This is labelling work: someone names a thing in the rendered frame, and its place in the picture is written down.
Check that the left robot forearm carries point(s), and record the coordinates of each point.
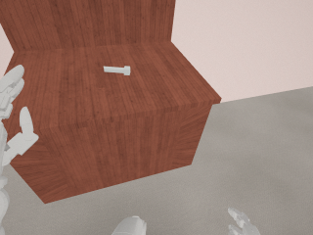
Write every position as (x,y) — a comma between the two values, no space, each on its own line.
(4,201)

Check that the counter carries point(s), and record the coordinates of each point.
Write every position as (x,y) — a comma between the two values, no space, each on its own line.
(96,128)

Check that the robot right hand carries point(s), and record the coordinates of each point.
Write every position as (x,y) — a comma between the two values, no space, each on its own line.
(243,221)

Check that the robot left thigh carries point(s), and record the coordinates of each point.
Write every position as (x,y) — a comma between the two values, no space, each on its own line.
(131,226)

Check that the robot left hand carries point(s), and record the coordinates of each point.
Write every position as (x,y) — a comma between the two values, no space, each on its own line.
(11,85)

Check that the tap lever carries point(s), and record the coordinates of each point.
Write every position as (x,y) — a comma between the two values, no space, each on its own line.
(126,70)

